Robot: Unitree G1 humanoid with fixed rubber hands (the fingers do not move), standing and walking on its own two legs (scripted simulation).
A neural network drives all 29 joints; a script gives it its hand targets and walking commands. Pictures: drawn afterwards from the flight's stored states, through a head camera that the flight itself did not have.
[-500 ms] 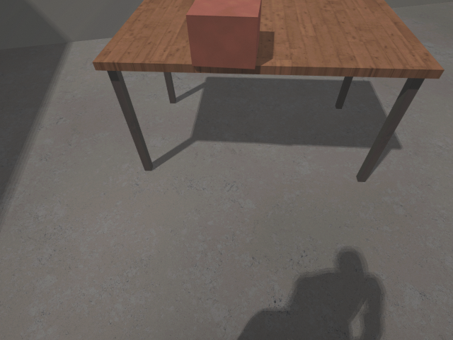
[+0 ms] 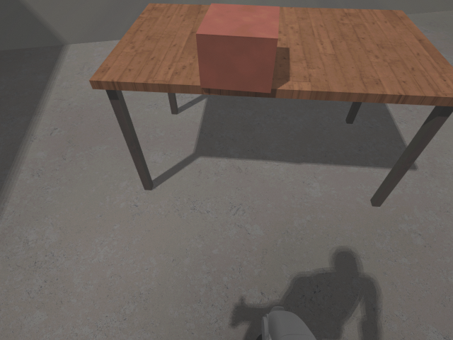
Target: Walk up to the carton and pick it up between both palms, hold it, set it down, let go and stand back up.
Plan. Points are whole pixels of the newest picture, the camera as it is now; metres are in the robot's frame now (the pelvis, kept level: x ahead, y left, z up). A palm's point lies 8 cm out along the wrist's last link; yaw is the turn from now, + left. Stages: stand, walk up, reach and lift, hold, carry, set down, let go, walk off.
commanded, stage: walk up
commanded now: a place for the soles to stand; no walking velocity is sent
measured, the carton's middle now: (240, 46) +1.01 -0.04 +0.03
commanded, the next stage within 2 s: none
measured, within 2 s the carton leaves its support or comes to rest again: neither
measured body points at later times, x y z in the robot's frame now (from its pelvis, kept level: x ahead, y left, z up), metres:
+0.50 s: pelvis +0.20 -0.05 +0.00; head +0.21 -0.04 +0.45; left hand +0.15 +0.20 -0.15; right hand +0.27 -0.29 -0.14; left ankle +0.28 +0.11 -0.67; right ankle +0.21 -0.09 -0.73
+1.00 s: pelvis +0.40 -0.01 +0.01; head +0.42 +0.01 +0.45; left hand +0.45 +0.25 -0.14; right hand +0.43 -0.26 -0.13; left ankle +0.37 +0.09 -0.73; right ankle +0.49 -0.16 -0.65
